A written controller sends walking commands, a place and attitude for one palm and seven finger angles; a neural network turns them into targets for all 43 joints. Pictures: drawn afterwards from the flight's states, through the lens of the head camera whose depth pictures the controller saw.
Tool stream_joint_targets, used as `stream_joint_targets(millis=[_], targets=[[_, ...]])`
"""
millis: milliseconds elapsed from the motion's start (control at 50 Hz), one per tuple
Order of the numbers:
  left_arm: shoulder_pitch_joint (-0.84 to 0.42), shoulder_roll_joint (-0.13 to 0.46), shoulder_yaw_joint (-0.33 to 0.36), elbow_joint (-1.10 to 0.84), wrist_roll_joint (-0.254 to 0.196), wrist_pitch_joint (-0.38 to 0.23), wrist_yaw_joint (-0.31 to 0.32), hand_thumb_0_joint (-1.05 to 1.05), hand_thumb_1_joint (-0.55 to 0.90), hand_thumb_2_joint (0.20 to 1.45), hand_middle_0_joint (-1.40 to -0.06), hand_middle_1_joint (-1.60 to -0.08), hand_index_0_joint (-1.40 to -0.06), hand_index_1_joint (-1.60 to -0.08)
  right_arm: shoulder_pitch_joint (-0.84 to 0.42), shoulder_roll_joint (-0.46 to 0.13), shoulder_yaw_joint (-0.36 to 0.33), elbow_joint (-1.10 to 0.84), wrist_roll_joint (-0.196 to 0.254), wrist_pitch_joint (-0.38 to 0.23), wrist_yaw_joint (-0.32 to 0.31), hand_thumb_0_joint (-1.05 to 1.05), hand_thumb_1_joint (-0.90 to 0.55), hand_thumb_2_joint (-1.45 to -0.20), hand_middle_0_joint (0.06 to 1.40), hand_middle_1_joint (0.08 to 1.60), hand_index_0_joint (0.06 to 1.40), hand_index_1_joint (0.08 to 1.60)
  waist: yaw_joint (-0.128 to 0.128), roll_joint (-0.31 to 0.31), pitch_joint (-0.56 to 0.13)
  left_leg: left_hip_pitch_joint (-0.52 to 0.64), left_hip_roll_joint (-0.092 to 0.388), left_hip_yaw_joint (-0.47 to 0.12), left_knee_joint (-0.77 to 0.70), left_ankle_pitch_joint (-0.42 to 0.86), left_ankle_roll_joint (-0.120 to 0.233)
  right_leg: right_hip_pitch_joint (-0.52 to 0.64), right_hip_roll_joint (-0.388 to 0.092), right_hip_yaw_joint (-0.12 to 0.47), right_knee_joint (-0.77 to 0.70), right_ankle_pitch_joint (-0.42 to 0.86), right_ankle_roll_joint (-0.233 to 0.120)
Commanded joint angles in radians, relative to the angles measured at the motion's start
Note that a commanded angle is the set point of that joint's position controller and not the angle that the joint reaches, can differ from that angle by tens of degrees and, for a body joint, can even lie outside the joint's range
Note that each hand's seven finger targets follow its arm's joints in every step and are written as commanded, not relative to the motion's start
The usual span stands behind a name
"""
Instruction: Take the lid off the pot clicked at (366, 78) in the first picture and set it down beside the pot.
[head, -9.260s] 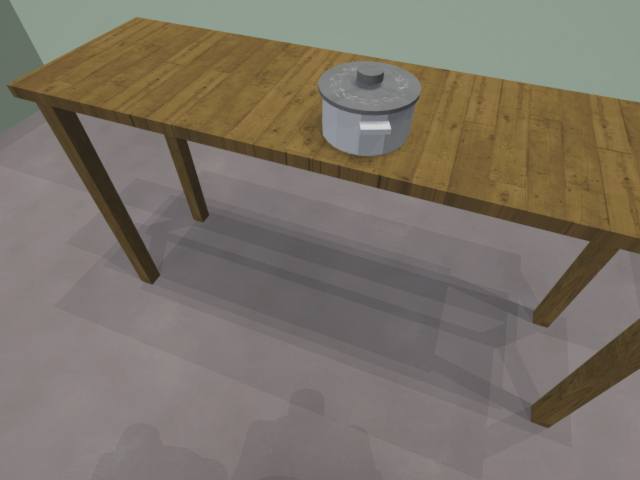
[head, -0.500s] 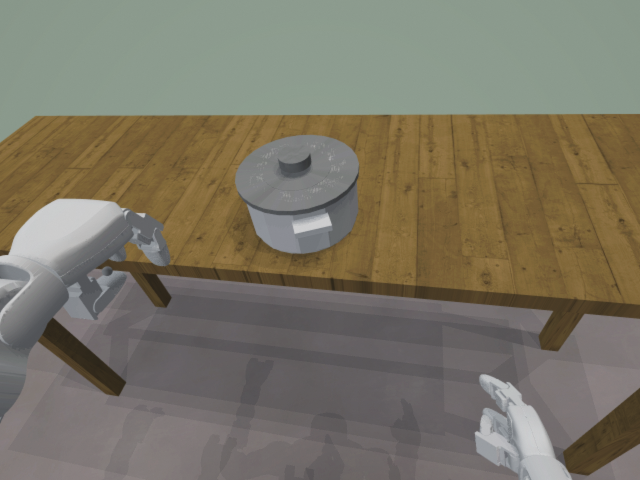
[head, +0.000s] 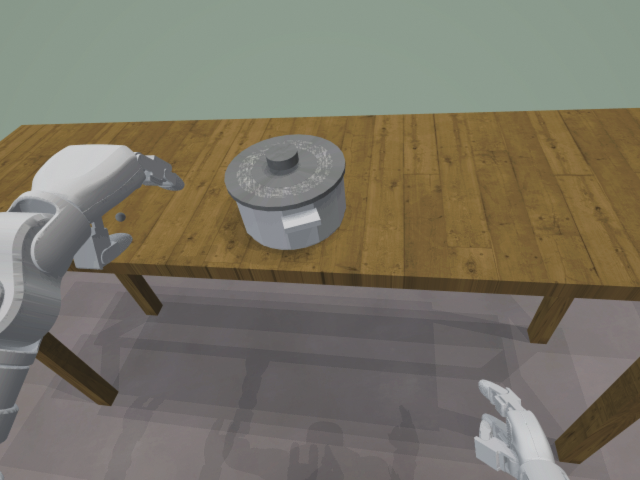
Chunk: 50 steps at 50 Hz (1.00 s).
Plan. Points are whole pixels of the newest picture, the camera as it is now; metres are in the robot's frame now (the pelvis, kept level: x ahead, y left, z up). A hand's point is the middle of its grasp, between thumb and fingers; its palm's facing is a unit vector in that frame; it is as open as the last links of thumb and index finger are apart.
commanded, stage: move the open hand above the knob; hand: left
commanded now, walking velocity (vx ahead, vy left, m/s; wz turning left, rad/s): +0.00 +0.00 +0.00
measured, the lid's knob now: (282, 156) +0.52 +0.12 +0.16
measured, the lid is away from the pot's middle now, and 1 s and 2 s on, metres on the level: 0.00 0.00 0.00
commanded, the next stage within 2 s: none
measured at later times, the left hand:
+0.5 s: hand (183, 176) +0.38 +0.20 +0.22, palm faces -0.11 +0.01 -0.99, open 10.2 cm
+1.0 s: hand (232, 152) +0.43 +0.15 +0.22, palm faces -0.09 -0.01 -1.00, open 10.2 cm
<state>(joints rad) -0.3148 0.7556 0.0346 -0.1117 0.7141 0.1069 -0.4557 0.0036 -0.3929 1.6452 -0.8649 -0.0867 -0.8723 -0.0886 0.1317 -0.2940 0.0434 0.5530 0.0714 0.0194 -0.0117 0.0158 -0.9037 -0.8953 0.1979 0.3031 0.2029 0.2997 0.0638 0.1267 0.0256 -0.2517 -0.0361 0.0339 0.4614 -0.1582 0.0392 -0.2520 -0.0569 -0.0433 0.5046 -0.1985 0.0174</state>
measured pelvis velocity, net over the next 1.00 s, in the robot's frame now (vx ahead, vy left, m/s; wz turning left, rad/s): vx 0.04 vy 0.00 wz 0.00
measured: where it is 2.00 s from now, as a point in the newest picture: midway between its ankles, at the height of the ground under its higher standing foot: outside the picture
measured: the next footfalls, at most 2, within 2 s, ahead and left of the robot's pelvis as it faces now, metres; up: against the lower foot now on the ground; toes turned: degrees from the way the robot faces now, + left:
none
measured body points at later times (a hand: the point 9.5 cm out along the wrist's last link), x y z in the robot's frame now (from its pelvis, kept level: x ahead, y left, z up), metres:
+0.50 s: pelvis +0.02 -0.01 +0.00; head +0.03 -0.07 +0.45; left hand +0.38 +0.20 +0.28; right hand +0.23 -0.24 -0.10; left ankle +0.06 +0.10 -0.74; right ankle +0.05 -0.13 -0.74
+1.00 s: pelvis +0.04 +0.00 +0.00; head +0.04 -0.06 +0.45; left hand +0.43 +0.15 +0.28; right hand +0.24 -0.22 -0.10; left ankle +0.06 +0.10 -0.74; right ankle +0.05 -0.13 -0.74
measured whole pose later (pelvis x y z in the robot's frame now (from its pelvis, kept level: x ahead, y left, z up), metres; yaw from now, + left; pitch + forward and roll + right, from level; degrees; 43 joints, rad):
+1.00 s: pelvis +0.04 +0.00 +0.00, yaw +0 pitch +0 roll +1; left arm -0.72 0.57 -0.23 0.14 0.80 0.28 -0.48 0.00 -0.40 1.65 -0.86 -0.08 -0.87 -0.08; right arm 0.11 -0.29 0.05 0.57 0.08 0.10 0.03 0.01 -0.91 -0.90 0.20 0.30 0.20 0.30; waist 0.03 0.12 0.00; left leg -0.25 -0.04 0.03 0.45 -0.20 0.04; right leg -0.26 -0.06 -0.04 0.51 -0.25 0.01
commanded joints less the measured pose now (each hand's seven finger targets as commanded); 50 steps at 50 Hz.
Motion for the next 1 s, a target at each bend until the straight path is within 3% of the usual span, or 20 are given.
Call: stream_joint_targets(millis=[0,60,140,200,240,280,340,380,440,500,560,600,640,720,740,780,840,880,940,980], targets=[[-0.384,0.247,0.148,-0.027,0.032,0.014,0.032,0.0,-0.4,1.656,-0.855,-0.081,-0.855,-0.081,-0.164,-0.102,-0.043,-0.163,0.002,-0.051,-0.01,0.0,-0.9,-0.9,0.2,0.3,0.2,0.3,-0.009,-0.097,-0.179,0.045,0.007,-0.059,-0.113,-0.129,0.0,0.003,0.053,-0.008,-0.113,-0.132,-0.026],[-0.46,0.237,0.118,-0.052,0.034,0.009,0.022,0.0,-0.4,1.656,-0.855,-0.081,-0.855,-0.081,-0.173,-0.1,-0.044,-0.172,0.007,-0.052,-0.008,0.0,-0.9,-0.9,0.2,0.3,0.2,0.3,-0.017,-0.081,-0.219,0.065,0.001,-0.052,-0.101,-0.11,0.004,0.022,0.048,-0.003,-0.111,-0.12,-0.027],[-0.526,0.298,0.154,-0.055,0.055,0.019,0.015,0.0,-0.4,1.656,-0.855,-0.081,-0.855,-0.081,-0.167,-0.099,-0.039,-0.17,-0.001,-0.054,-0.006,0.0,-0.9,-0.9,0.2,0.3,0.2,0.3,-0.009,-0.076,-0.331,0.095,-0.014,-0.047,-0.072,0.004,0.009,0.092,0.043,0.012,-0.095,-0.021,-0.033],[-0.523,0.263,0.13,0.031,0.052,0.038,0.005,0.0,-0.4,1.656,-0.855,-0.081,-0.855,-0.081,-0.156,-0.105,-0.043,-0.155,0.002,-0.039,-0.008,0.0,-0.9,-0.9,0.2,0.3,0.2,0.3,-0.015,-0.096,-0.255,0.076,-0.012,-0.043,-0.075,0.008,0.01,0.057,0.044,0.001,-0.101,-0.001,-0.03],[-0.551,0.239,0.099,-0.002,0.054,0.039,-0.007,0.0,-0.4,1.656,-0.855,-0.081,-0.855,-0.081,-0.164,-0.1,-0.038,-0.172,0.005,-0.039,0.003,0.0,-0.9,-0.9,0.2,0.3,0.2,0.3,-0.015,-0.092,-0.317,0.091,-0.019,-0.041,-0.067,0.053,0.011,0.097,0.041,0.006,-0.088,0.05,-0.032],[-0.551,0.209,0.076,0.001,0.051,0.049,-0.012,0.0,-0.4,1.656,-0.855,-0.081,-0.855,-0.081,-0.17,-0.102,-0.043,-0.17,0.008,-0.03,0.003,0.0,-0.9,-0.9,0.2,0.3,0.2,0.3,-0.021,-0.11,-0.28,0.092,-0.017,-0.036,-0.066,0.043,0.013,0.074,0.04,0.002,-0.092,0.049,-0.029],[-0.602,0.235,0.087,-0.057,0.062,0.054,-0.015,0.0,-0.4,1.656,-0.855,-0.081,-0.855,-0.081,-0.166,-0.097,-0.041,-0.178,0.006,-0.029,0.013,0.0,-0.9,-0.9,0.2,0.3,0.2,0.3,-0.015,-0.078,-0.357,0.124,-0.022,-0.039,-0.058,0.105,0.015,0.116,0.041,0.007,-0.076,0.109,-0.035],[-0.588,0.209,0.073,0.01,0.063,0.074,-0.016,0.0,-0.4,1.656,-0.855,-0.081,-0.855,-0.081,-0.165,-0.101,-0.042,-0.167,0.007,-0.018,0.011,0.0,-0.9,-0.9,0.2,0.3,0.2,0.3,-0.021,-0.103,-0.293,0.103,-0.018,-0.038,-0.063,0.092,0.013,0.084,0.042,-0.001,-0.079,0.103,-0.033],[-0.613,0.245,0.1,-0.012,0.074,0.081,-0.017,0.0,-0.4,1.656,-0.855,-0.081,-0.855,-0.081,-0.156,-0.1,-0.042,-0.177,0.005,-0.009,0.019,0.0,-0.9,-0.9,0.2,0.3,0.2,0.3,-0.01,-0.114,-0.366,0.111,-0.023,-0.034,-0.059,0.132,0.015,0.139,0.04,0.009,-0.07,0.149,-0.036],[-0.608,0.161,0.035,0.001,0.066,0.101,-0.02,0.0,-0.4,1.656,-0.855,-0.081,-0.855,-0.081,-0.173,-0.094,-0.042,-0.177,0.01,0.001,0.024,0.0,-0.9,-0.9,0.2,0.3,0.2,0.3,-0.02,-0.112,-0.315,0.116,-0.02,-0.034,-0.055,0.14,0.014,0.096,0.04,0.0,-0.068,0.157,-0.036],[-0.622,0.17,0.042,-0.008,0.072,0.111,-0.019,0.0,-0.4,1.656,-0.855,-0.081,-0.855,-0.081,-0.172,-0.094,-0.042,-0.183,0.013,0.011,0.03,0.0,-0.9,-0.9,0.2,0.3,0.2,0.3,-0.021,-0.136,-0.325,0.11,-0.017,-0.031,-0.056,0.143,0.013,0.108,0.04,-0.001,-0.065,0.165,-0.035],[-0.707,0.103,-0.035,0.003,0.074,0.119,-0.017,0.0,-0.4,1.656,-0.855,-0.081,-0.855,-0.081,-0.179,-0.089,-0.04,-0.174,0.017,0.015,0.027,0.0,-0.9,-0.9,0.2,0.3,0.2,0.3,-0.039,-0.122,-0.295,0.126,-0.016,-0.035,-0.063,0.102,0.012,0.061,0.045,-0.007,-0.07,0.112,-0.035],[-0.709,0.172,0.023,0.005,0.089,0.121,-0.009,0.0,-0.4,1.656,-0.855,-0.081,-0.855,-0.081,-0.156,-0.09,-0.04,-0.173,0.01,0.01,0.026,0.0,-0.9,-0.9,0.2,0.3,0.2,0.3,-0.024,-0.127,-0.378,0.143,-0.019,-0.035,-0.053,0.141,0.017,0.109,0.048,0.003,-0.062,0.145,-0.04],[-0.743,0.117,-0.008,0.033,0.079,0.128,0.006,0.0,-0.4,1.656,-0.855,-0.081,-0.855,-0.081,-0.16,-0.099,-0.044,-0.163,0.013,0.009,0.03,0.0,-0.9,-0.9,0.2,0.3,0.2,0.3,-0.043,-0.117,-0.355,0.161,-0.018,-0.044,-0.032,0.172,0.014,0.075,0.048,-0.002,-0.055,0.172,-0.05],[-0.761,0.125,-0.018,0.045,0.1,0.14,-0.001,0.0,-0.4,1.656,-0.855,-0.081,-0.855,-0.081,-0.157,-0.085,-0.037,-0.16,0.009,0.019,0.032,0.0,-0.9,-0.9,0.2,0.3,0.2,0.3,-0.029,-0.126,-0.378,0.147,-0.015,-0.039,-0.055,0.173,0.012,0.106,0.049,-0.004,-0.052,0.168,-0.046],[-0.765,0.075,-0.058,0.077,0.099,0.155,-0.001,0.0,-0.4,1.656,-0.855,-0.081,-0.855,-0.081,-0.169,-0.086,-0.038,-0.157,0.012,0.027,0.032,0.0,-0.9,-0.9,0.2,0.3,0.2,0.3,-0.037,-0.134,-0.325,0.129,-0.014,-0.035,-0.059,0.132,0.011,0.072,0.045,-0.006,-0.062,0.139,-0.044],[-0.802,0.048,-0.089,0.04,0.105,0.154,0.004,0.0,-0.4,1.656,-0.855,-0.081,-0.855,-0.081,-0.174,-0.076,-0.034,-0.166,0.012,0.025,0.039,0.0,-0.9,-0.9,0.2,0.3,0.2,0.3,-0.037,-0.105,-0.396,0.159,-0.016,-0.037,-0.053,0.17,0.012,0.095,0.049,-0.004,-0.047,0.157,-0.049],[-0.834,0.031,-0.105,0.118,0.113,0.17,0.011,0.0,-0.4,1.656,-0.855,-0.081,-0.855,-0.081,-0.169,-0.082,-0.035,-0.147,0.013,0.034,0.037,0.0,-0.9,-0.9,0.2,0.3,0.2,0.3,-0.048,-0.14,-0.32,0.128,-0.01,-0.04,-0.062,0.128,0.008,0.056,0.05,-0.013,-0.055,0.124,-0.049],[-0.895,0.048,-0.098,0.094,0.123,0.166,0.021,0.0,-0.4,1.656,-0.855,-0.081,-0.855,-0.081,-0.161,-0.076,-0.032,-0.152,0.01,0.028,0.036,0.0,-0.9,-0.9,0.2,0.3,0.2,0.3,-0.042,-0.124,-0.399,0.153,-0.015,-0.041,-0.06,0.16,0.012,0.096,0.051,-0.005,-0.047,0.147,-0.052],[-0.911,0.016,-0.123,0.143,0.128,0.179,0.026,0.0,-0.4,1.656,-0.855,-0.081,-0.855,-0.081,-0.164,-0.077,-0.034,-0.142,0.011,0.033,0.034,0.0,-0.9,-0.9,0.2,0.3,0.2,0.3,-0.048,-0.121,-0.36,0.144,-0.01,-0.041,-0.062,0.15,0.008,0.068,0.05,-0.01,-0.045,0.137,-0.054]])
